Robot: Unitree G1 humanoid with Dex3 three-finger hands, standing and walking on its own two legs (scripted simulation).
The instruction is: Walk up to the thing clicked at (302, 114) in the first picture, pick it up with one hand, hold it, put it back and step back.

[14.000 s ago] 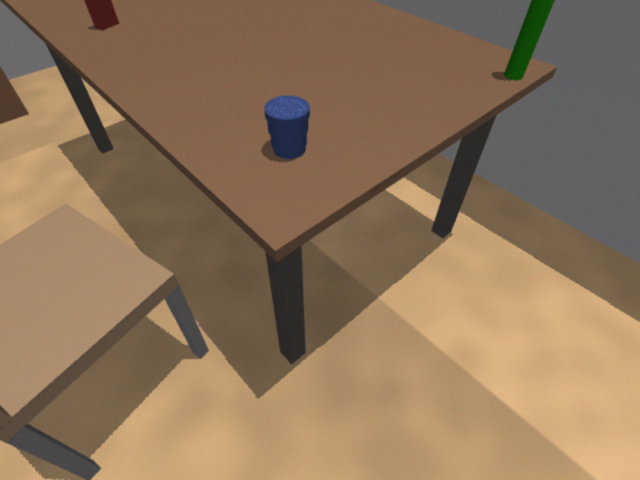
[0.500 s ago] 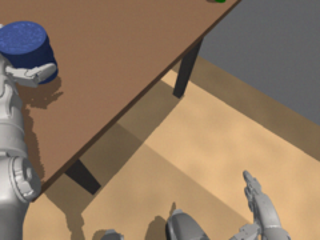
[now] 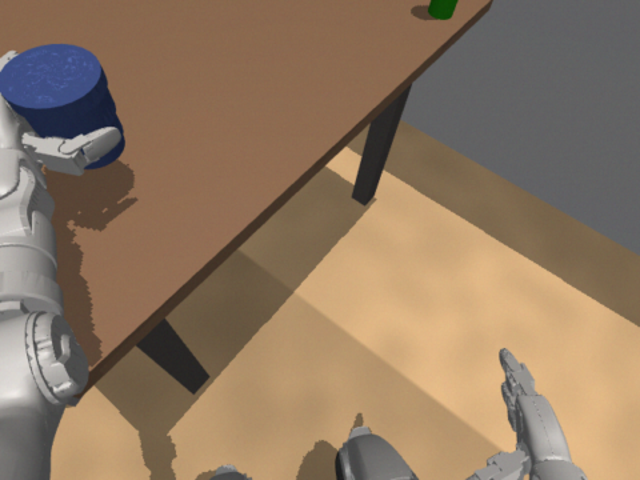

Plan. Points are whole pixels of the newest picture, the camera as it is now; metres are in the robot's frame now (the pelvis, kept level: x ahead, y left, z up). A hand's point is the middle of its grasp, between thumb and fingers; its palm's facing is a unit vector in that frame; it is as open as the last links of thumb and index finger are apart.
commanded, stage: settle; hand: left
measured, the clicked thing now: (74, 114) +0.53 +0.21 +0.13
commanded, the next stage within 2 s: lift in 0.08 s
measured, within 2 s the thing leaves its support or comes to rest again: neither
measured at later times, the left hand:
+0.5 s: hand (57, 100) +0.51 +0.21 +0.16, palm faces +0.16 -0.99 +0.00, open 11.4 cm
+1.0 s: hand (20, 121) +0.41 +0.19 +0.22, palm faces +0.18 -0.98 -0.03, open 11.4 cm
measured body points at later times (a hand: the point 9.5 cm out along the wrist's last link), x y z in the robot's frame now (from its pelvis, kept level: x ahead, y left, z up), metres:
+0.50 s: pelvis +0.02 +0.00 +0.01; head +0.09 +0.01 +0.46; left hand +0.50 +0.26 +0.16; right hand +0.17 -0.26 -0.03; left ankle -0.02 +0.14 -0.68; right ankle +0.04 -0.15 -0.68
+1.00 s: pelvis +0.01 -0.01 +0.03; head +0.01 -0.03 +0.48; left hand +0.40 +0.24 +0.23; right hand +0.17 -0.26 -0.03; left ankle -0.02 +0.14 -0.68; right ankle +0.04 -0.15 -0.68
